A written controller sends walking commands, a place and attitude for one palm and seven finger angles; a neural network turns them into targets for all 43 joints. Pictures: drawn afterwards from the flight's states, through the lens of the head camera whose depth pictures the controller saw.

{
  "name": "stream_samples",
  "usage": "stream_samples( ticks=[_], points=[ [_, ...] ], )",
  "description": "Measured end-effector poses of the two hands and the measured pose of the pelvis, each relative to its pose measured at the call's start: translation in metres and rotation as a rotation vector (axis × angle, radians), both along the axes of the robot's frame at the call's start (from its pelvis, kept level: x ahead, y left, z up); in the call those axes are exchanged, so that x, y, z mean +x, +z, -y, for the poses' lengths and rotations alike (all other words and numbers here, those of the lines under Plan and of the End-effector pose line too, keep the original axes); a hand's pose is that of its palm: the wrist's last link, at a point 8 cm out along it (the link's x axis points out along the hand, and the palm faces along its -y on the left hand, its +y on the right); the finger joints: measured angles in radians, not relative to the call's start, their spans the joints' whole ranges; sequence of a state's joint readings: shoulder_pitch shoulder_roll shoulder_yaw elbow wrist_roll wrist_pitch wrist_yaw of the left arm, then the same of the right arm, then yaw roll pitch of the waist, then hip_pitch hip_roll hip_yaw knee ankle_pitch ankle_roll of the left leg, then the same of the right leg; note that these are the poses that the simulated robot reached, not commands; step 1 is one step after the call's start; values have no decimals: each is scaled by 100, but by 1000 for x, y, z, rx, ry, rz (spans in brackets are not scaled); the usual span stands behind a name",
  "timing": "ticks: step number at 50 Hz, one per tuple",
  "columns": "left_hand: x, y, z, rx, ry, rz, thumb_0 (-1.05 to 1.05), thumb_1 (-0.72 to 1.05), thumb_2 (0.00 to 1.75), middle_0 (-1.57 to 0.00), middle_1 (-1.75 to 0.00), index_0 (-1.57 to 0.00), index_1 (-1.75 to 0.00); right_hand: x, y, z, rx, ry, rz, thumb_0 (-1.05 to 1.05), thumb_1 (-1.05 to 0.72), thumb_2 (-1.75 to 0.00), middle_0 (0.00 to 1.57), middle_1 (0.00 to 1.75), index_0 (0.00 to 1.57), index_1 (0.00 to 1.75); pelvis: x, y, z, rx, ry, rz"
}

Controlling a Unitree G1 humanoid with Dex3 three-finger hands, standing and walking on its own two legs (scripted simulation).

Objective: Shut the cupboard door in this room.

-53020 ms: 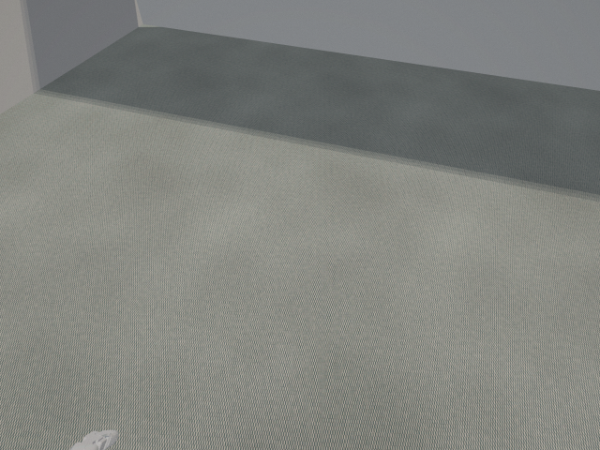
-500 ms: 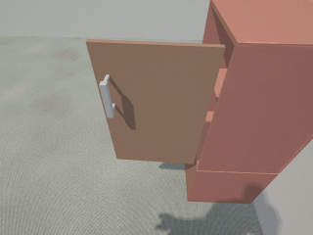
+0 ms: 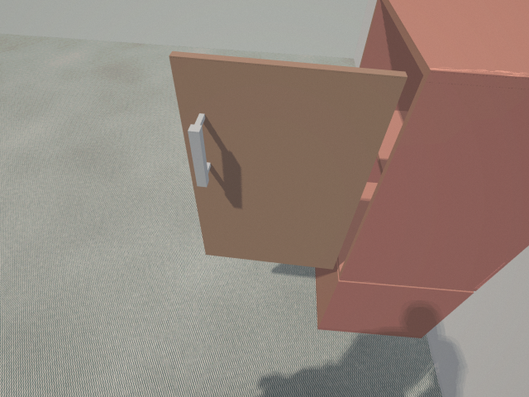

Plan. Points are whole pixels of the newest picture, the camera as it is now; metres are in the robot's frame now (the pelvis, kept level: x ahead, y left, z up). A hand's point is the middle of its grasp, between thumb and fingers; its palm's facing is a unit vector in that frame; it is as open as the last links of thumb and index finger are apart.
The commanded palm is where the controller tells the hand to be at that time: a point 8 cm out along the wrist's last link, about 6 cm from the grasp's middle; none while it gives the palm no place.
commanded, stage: come to a stop and stand still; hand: left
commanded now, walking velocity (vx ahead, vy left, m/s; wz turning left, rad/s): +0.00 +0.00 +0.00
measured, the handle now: (201, 151) +0.53 +0.15 +0.07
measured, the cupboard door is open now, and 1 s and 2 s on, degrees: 88 88 88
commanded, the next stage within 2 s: look again from close up in 0.48 s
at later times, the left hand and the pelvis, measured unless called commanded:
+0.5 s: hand out of the picture +0.07 +0.24 -0.17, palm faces -0.02 -0.96 -0.28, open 7.4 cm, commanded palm none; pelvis +0.02 +0.02 +0.00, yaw +0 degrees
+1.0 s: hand out of the picture +0.08 +0.24 -0.17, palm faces -0.03 -0.96 -0.28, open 7.4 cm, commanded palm none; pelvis +0.03 +0.01 +0.01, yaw +0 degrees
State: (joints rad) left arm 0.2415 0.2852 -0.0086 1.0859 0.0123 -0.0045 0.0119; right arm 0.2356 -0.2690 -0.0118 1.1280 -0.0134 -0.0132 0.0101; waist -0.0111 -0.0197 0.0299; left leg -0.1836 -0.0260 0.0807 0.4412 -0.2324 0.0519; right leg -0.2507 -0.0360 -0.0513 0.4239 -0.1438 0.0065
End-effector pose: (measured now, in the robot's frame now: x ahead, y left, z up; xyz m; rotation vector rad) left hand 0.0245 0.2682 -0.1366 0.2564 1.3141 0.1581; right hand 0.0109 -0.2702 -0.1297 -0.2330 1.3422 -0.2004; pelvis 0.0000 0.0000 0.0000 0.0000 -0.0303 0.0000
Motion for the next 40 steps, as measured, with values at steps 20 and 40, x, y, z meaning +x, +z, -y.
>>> stream_samples(
  ticks=[20, 40],
  points=[
    [34, 2, -11, -7, -1, 46, 1, 91, 90, -20, -30, -20, -30, 79, 11, -15, -14, 58, 131, 0, -91, -90, 21, 30, 20, 30, 17, 3, -15, -2, -1, 8],
    [55, 7, -23, 17, -13, 57, 1, 91, 90, -20, -30, -20, -30, 76, 14, -6, -38, 49, 86, 0, -91, -90, 21, 30, 20, 30, 29, 6, -16, -4, 4, 9]
  ],
)
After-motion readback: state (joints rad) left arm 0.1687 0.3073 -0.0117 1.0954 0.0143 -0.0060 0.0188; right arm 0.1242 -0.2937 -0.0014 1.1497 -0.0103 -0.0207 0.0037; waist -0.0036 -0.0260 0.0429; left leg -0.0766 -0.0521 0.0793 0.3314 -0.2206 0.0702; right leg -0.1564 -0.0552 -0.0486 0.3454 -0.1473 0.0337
